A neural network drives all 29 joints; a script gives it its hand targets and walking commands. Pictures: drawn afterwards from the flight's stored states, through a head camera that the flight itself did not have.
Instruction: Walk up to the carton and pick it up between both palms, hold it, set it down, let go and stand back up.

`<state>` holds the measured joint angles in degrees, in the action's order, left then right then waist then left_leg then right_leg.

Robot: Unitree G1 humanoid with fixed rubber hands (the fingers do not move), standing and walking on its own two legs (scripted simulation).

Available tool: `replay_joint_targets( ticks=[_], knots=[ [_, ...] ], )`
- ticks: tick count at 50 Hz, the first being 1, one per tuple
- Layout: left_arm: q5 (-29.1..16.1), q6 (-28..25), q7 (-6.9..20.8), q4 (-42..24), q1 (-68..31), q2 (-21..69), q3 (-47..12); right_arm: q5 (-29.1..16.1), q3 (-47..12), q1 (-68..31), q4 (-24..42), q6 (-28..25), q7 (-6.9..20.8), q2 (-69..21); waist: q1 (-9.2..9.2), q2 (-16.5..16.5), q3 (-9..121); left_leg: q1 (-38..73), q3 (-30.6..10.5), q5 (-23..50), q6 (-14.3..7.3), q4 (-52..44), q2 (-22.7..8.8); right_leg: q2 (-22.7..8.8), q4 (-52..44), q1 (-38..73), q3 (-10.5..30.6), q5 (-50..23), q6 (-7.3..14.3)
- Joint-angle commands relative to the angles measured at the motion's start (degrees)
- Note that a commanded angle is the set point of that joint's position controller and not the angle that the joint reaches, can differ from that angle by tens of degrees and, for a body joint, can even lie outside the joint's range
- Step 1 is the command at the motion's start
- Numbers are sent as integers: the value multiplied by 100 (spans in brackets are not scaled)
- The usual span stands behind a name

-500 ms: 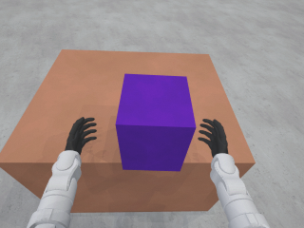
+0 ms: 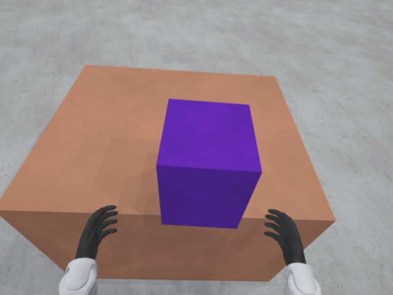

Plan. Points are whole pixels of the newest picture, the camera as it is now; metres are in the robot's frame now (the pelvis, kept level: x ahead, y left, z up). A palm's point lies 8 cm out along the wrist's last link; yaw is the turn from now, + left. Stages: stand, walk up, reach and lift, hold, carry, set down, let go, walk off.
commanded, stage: set down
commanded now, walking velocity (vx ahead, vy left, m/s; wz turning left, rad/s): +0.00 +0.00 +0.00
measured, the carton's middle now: (204, 166) +0.42 +0.01 +0.00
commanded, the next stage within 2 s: let go in 0.96 s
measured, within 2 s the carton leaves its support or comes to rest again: neither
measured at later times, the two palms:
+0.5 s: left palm (93, 267) +0.18 +0.22 -0.05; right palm (302, 270) +0.20 -0.21 -0.04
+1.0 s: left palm (98, 277) +0.17 +0.21 -0.07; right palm (314, 291) +0.17 -0.23 -0.07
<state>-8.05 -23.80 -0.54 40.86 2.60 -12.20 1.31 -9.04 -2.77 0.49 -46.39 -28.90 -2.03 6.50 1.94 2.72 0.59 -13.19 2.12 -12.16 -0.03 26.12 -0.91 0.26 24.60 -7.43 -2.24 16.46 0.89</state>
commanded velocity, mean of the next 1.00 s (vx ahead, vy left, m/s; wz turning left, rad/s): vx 0.00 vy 0.00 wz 0.00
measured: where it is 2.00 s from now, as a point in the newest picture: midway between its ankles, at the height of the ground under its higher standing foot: outside the picture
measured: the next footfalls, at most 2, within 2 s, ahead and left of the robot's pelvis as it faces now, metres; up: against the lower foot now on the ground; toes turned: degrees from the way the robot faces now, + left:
none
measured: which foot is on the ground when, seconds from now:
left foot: down 0.00-1.00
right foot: down 0.00-1.00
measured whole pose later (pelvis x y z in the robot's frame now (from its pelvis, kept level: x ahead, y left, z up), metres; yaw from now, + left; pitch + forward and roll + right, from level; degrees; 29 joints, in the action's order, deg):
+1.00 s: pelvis +0.01 -0.03 +0.00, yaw -2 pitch -3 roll +1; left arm -0.6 2.6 2.8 31.5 11.8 -12.9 2.6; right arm -1.2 -1.2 12.0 -38.2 -13.7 -1.7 8.3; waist 1.6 1.2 -2.4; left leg -5.9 3.2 -10.2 2.0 19.2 -2.4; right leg 1.9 20.6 -2.1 -1.0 15.6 2.6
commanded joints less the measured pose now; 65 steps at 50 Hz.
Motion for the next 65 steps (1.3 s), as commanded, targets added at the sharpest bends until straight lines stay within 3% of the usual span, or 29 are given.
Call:
replay_joint_targets(
  ticks=[1,5,7,16,23,28,35,39,45,52,58,65],
  knots=[
    [95,-29,65,-916,-794,-506,88,-93,-15,-808,245,-241,28,325,62,-626,795,1427,-287,1870,255,-80,126,-55,-498,-683,294,-1034,136],
    [180,424,109,-877,-687,-424,75,-63,51,-771,182,-60,-3,410,73,-655,315,1488,-221,1339,270,-294,106,-72,-663,-752,237,-493,128],
    [172,701,94,-958,-661,-362,82,26,121,-762,364,93,-39,442,66,-493,201,1462,-196,1201,234,-391,104,-38,-743,-749,178,-348,125],
    [264,1516,66,-1317,-374,-466,110,442,412,-391,1146,827,-62,490,-31,-176,121,1598,2,1251,128,-601,54,28,-985,-565,49,-450,89],
    [344,1750,96,-1662,-251,-662,159,513,383,-83,1459,1296,-20,434,5,-309,172,1628,125,1363,102,-620,45,-35,-973,-539,124,-752,5],
    [510,2158,179,-1383,67,-637,148,601,390,188,1288,1552,-39,548,-31,-461,-58,1596,135,1293,97,-642,44,-83,-1043,-631,189,-726,-30],
    [644,2427,234,-1612,337,-646,219,738,377,480,1389,1520,2,648,-64,-460,219,1907,135,2038,177,-478,70,-31,-947,-558,130,-1799,-86],
    [684,2451,261,-1592,450,-714,294,764,315,632,1443,1434,24,644,22,-226,290,1845,152,1991,106,-468,93,-85,-870,-407,163,-2251,-144],
    [723,2487,314,-1560,596,-748,339,788,279,722,1504,1323,24,640,12,-27,226,1720,171,1840,34,-519,109,-168,-790,-333,288,-2744,-251],
    [820,2674,371,-1591,611,-648,346,753,307,727,1071,1392,9,731,-56,-250,59,1962,139,1912,56,-512,133,-117,-889,-478,257,-2506,-207],
    [801,2778,340,-1714,583,-604,275,807,394,715,1084,1487,50,754,-165,-267,78,2023,123,1850,63,-495,99,-34,-949,-614,223,-2157,-150],
    [810,2861,195,-1764,434,-606,199,895,474,636,1154,1577,143,802,-141,-322,-8,1880,178,1350,30,-577,78,17,-971,-700,152,-1381,-108]
  ],
)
